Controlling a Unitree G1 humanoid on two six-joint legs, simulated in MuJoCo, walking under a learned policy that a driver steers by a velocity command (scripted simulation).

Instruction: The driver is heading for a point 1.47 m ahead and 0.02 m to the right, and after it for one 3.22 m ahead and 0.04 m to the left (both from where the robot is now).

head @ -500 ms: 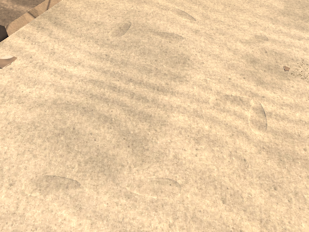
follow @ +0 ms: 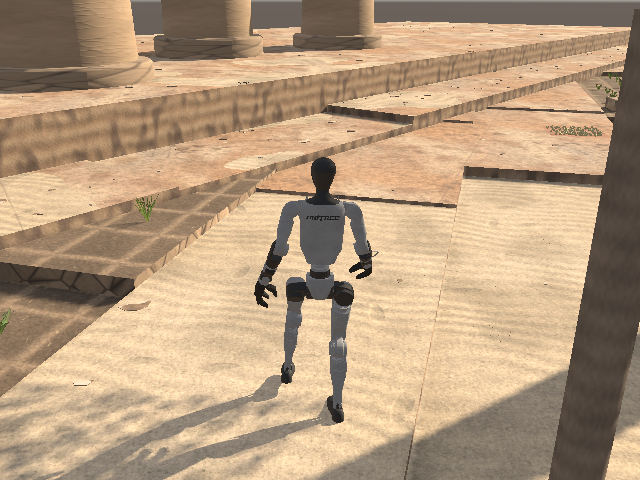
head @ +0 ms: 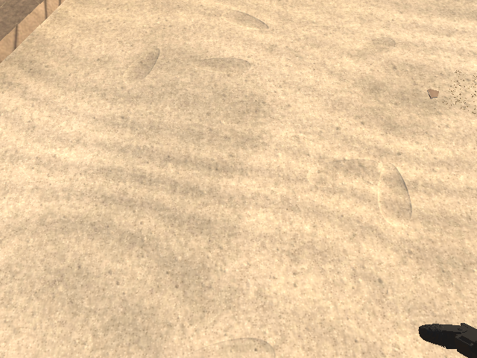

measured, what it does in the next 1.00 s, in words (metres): walks ahead: left foot, then right foot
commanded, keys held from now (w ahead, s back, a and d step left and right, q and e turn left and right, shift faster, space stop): w+e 0.34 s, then w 0.10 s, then w+q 0.56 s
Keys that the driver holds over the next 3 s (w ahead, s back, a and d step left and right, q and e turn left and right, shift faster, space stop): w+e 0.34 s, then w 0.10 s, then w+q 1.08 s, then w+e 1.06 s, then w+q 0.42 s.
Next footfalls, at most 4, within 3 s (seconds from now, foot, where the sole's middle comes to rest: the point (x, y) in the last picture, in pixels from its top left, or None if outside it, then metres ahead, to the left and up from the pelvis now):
0.14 left None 0.28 0.13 -0.78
0.64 right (350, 355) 0.47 -0.20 -0.78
1.14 left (267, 248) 0.78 0.03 -0.78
1.64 right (311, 172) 1.09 -0.11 -0.78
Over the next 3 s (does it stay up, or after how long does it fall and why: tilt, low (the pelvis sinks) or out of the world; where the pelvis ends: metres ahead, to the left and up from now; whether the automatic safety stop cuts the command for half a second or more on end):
stays up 1.59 -0.06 0.00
